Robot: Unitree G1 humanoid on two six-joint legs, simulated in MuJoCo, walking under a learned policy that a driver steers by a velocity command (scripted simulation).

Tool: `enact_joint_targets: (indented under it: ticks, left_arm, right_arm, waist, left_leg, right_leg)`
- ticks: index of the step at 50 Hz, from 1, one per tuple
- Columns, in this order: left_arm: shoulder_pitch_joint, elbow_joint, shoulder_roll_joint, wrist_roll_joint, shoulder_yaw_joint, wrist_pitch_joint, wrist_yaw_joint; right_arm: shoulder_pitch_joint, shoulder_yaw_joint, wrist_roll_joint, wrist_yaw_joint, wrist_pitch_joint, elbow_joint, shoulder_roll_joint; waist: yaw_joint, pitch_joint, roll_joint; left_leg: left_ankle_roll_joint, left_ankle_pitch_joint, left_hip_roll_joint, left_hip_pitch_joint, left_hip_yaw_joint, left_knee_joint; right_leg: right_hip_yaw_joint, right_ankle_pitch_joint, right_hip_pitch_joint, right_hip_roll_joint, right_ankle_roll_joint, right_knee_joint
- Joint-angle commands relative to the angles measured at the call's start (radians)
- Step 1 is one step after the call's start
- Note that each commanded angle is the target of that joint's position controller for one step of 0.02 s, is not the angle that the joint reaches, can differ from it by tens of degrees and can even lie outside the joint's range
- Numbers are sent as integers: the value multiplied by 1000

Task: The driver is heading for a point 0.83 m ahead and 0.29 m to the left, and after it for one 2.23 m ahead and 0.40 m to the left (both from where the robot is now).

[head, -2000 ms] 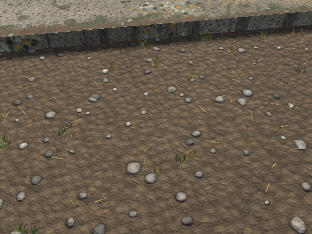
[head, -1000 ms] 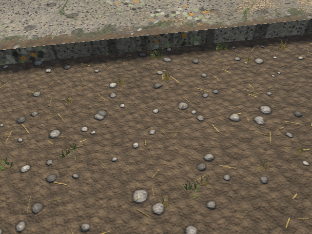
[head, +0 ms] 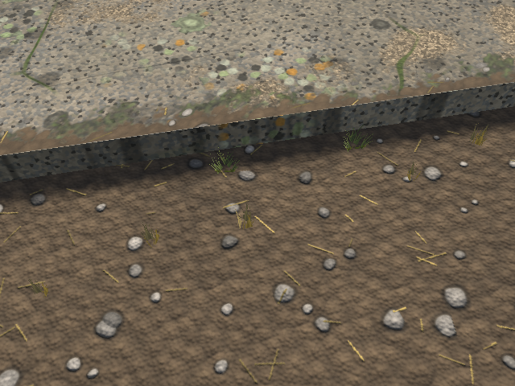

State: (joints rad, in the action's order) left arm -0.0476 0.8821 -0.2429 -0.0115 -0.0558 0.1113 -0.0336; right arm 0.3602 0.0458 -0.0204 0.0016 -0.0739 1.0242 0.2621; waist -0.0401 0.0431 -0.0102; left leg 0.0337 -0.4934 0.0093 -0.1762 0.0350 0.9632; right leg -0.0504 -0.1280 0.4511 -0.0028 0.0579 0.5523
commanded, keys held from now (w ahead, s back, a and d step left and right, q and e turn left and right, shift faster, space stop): w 0.62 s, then w+q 0.38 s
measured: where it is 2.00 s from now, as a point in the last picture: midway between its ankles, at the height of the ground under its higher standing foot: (199, 216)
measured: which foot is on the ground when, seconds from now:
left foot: up 0.00-0.46, down 0.48-1.00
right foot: down 0.00-0.50, up 0.52-1.00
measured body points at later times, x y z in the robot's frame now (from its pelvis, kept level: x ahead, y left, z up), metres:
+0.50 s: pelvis +0.28 +0.04 +0.00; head +0.31 +0.04 +0.45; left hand +0.23 +0.31 -0.15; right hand +0.49 -0.20 -0.10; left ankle +0.40 +0.14 -0.73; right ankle +0.10 -0.09 -0.72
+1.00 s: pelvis +0.54 +0.03 +0.01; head +0.57 +0.03 +0.46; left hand +0.74 +0.28 -0.09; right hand +0.53 -0.24 -0.13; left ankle +0.40 +0.14 -0.73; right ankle +0.69 -0.07 -0.72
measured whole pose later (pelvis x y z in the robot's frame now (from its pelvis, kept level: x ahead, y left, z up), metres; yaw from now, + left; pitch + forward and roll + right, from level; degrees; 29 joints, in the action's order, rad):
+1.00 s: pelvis +0.54 +0.03 +0.01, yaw +9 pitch +2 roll +2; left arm 0.02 0.82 -0.24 0.04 -0.03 0.07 -0.02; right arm 0.42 0.07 0.03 0.00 -0.07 0.98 0.25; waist -0.10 0.02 0.03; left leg 0.02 -0.37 0.06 -0.01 0.09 0.36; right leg 0.00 -0.08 0.47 0.04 -0.01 0.48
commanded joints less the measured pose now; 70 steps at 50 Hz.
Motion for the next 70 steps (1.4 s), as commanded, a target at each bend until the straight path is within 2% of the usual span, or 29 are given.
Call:
enact_joint_targets:
  ticks: [1, 3, 6, 9, 14, 20, 22, 24, 25, 26, 27, 28, 29, 31, 33, 37, 44, 45, 46, 49, 50, 51, 52, 53, 54, 56, 61, 66, 70]
  left_arm:
    - [-201, 13, -139, 4, -30, 2, 5]
    - [-134, 8, -90, 22, -15, 6, 1]
    - [-166, 34, -111, 15, -19, 11, 4]
    - [-213, 53, -144, 14, -26, 6, 24]
    - [-288, 80, -153, 3, -25, -5, 39]
    - [-361, 125, -169, -6, -36, -33, 46]
    - [-334, 120, -185, -7, -42, -42, 49]
    - [-303, 105, -162, -2, -32, -51, 49]
    - [-323, 80, -126, 20, -14, -50, 50]
    - [-441, 84, 5, 10, 20, -26, 37]
    - [-365, 88, -109, -15, -4, -4, 33]
    - [-275, 59, -152, -36, -16, 11, 30]
    - [-233, 52, -147, -33, -17, 13, 37]
    - [-234, 55, -123, -12, -26, -6, 44]
    - [-240, 50, -89, -2, -25, -23, 48]
    - [-91, -11, -92, 15, -29, -26, 55]
    - [140, -81, -72, -3, -13, -4, 28]
    - [120, -93, -48, 61, 7, -38, 6]
    - [118, -104, -55, 62, 5, -48, 2]
    - [-18, -99, -135, 49, -14, -36, 15]
    - [-152, -65, -167, 53, -27, -18, 27]
    - [-314, -53, -242, 78, -43, -1, 43]
    - [-332, -49, -358, 83, -70, -16, 46]
    - [-268, -66, -269, 65, -56, -33, 42]
    - [-195, -84, -165, 57, -29, -34, 38]
    - [-158, -75, -97, 52, -9, -29, 38]
    - [-243, -29, -106, 33, -14, 6, 35]
    - [-286, 0, -111, 37, -16, 5, 37]
    - [-325, 20, -143, 36, -25, -1, 42]
  right_arm:
    - [-60, 19, -26, 0, -54, -94, 129]
    - [-71, 30, -4, 7, -38, -94, 109]
    - [-63, 27, 2, 8, -7, -98, 59]
    - [-174, 31, 14, 11, 0, -139, 66]
    - [-341, 19, 8, -4, -11, -184, 39]
    - [-457, 14, -2, -37, -25, -240, 58]
    - [-397, 26, -3, -42, -30, -231, 89]
    - [-132, 67, 2, -33, -30, -149, 162]
    - [49, 87, 15, -23, -26, -113, 239]
    - [76, 90, 17, -31, -22, -94, 275]
    - [44, 62, 7, -34, -25, -105, 179]
    - [-43, 50, 7, -30, -30, -123, 141]
    - [-121, 42, 13, -31, -32, -140, 122]
    - [-180, 29, 32, -35, -38, -143, 78]
    - [-157, 28, 24, -36, -39, -128, 84]
    - [-81, 42, 15, -7, -33, -107, 137]
    - [33, 48, -1, 14, -11, -79, 143]
    - [56, 38, 46, -2, -7, -74, 113]
    - [54, 42, 50, -7, -4, -78, 112]
    - [2, 68, 52, 1, 1, -107, 182]
    - [2, 67, 50, 1, 0, -112, 172]
    - [11, 49, 41, -2, -3, -146, 101]
    - [131, 31, 2, -3, -3, -183, 1]
    - [124, 46, 29, 1, 14, -144, 98]
    - [57, 53, 36, -9, 19, -142, 115]
    - [-12, 50, 45, -27, 28, -153, 86]
    - [-101, 39, 56, -56, 69, -193, 53]
    - [-268, 18, 54, -79, 69, -254, 34]
    - [-378, 6, 59, -89, 65, -297, 34]
  waist:
    - [107, -161, 88]
    - [48, -94, 69]
    - [21, -59, 76]
    - [41, -19, 56]
    - [91, 17, 65]
    - [104, 46, 73]
    - [58, 4, 94]
    - [-69, -160, 77]
    - [-112, -311, -61]
    - [-35, -412, -314]
    - [-69, -346, -187]
    - [-53, -213, -143]
    - [-20, -143, -56]
    - [37, -86, -61]
    - [55, -69, -64]
    - [32, -15, -33]
    - [-35, 19, -61]
    - [-31, 13, -75]
    - [-26, 13, -102]
    - [52, -28, -101]
    - [112, -92, -40]
    - [161, -249, 96]
    - [95, -341, 378]
    - [78, -287, 233]
    - [67, -154, 116]
    - [49, -64, 114]
    - [36, -47, 115]
    - [58, 14, 101]
    - [79, 42, 97]
  left_leg:
    - [32, 91, -89, -549, 49, 325]
    - [24, 189, -146, -446, 45, 224]
    - [2, 233, -163, -419, 28, 127]
    - [-28, 374, -168, -510, 20, -31]
    - [-31, 591, -122, -468, -28, -316]
    - [12, 490, -96, -495, -25, -443]
    - [38, 423, -63, -380, -50, -463]
    - [89, 446, -23, 6, -82, -474]
    - [155, 456, -224, 313, 158, -453]
    - [307, 252, -408, 584, 630, -599]
    - [266, 139, -376, 535, 642, -659]
    - [224, 180, -349, 404, 495, -677]
    - [205, 280, -314, 259, 385, -705]
    - [187, 401, -257, 76, 253, -763]
    - [205, 452, -232, 16, 212, -804]
    - [217, 487, -219, 25, 182, -845]
    - [170, 437, -186, 46, 157, -796]
    - [155, 512, -150, 35, 135, -774]
    - [144, 556, -154, 34, 145, -742]
    - [111, 630, -180, 66, 216, -603]
    - [90, 658, -123, 48, 184, -426]
    - [70, 481, -42, -59, 112, -139]
    - [42, -63, 112, -394, -3, 125]
    - [62, -43, 30, -465, 50, 236]
    - [68, 53, -12, -466, 58, 235]
    - [49, 158, -69, -417, 39, 166]
    - [14, 264, -94, -461, 8, 136]
    - [-8, 419, -103, -485, -36, -91]
    - [25, 431, -82, -406, -112, -268]
  right_leg:
    - [475, -37, -573, 315, 189, -282]
    - [336, 93, -381, 253, 166, -341]
    - [251, 156, -298, 232, 184, -406]
    - [205, 179, -314, 226, 184, -441]
    - [113, 149, -337, 182, 140, -457]
    - [124, 222, -529, 265, 126, -367]
    - [117, 397, -553, 272, 105, -289]
    - [52, 587, -456, 190, 59, 17]
    - [4, 262, -233, 117, 23, 348]
    - [61, -428, 143, -67, -29, 647]
    - [179, -460, 252, -14, -9, 758]
    - [157, -365, 306, 35, 8, 762]
    - [129, -267, 266, 90, 7, 717]
    - [129, -169, 161, 145, -2, 624]
    - [114, -150, 126, 152, -16, 553]
    - [107, 19, 225, 141, -69, 314]
    - [91, 212, 132, 60, -88, -19]
    - [18, 208, 70, 52, -95, 21]
    - [30, 170, 41, 50, -89, 11]
    - [54, -24, -124, 35, -66, -58]
    - [68, -42, -284, 45, -43, -130]
    - [258, -167, -509, 248, -2, -154]
    - [675, -251, -741, 479, 97, -276]
    - [723, -392, -644, 455, 113, -308]
    - [558, -398, -516, 391, 90, -320]
    - [314, -145, -384, 305, 58, -353]
    - [111, 148, -387, 289, 78, -384]
    - [-33, 172, -393, 268, 81, -420]
    - [-116, 232, -421, 277, 60, -400]
Velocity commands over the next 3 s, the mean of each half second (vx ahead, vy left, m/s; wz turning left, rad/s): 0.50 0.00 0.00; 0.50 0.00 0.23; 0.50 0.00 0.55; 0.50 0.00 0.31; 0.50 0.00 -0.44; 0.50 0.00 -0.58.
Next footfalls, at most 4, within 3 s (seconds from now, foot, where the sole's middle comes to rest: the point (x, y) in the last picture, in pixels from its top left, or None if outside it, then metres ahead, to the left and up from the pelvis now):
0.48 left None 0.44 0.14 -0.76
1.02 right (287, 285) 0.73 -0.06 -0.76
1.54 left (185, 244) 0.88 0.23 -0.76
2.18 right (158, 113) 1.33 0.33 -0.64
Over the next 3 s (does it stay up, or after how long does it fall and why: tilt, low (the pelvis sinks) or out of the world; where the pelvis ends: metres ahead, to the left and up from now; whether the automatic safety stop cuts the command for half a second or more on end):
stays up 1.62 0.45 0.14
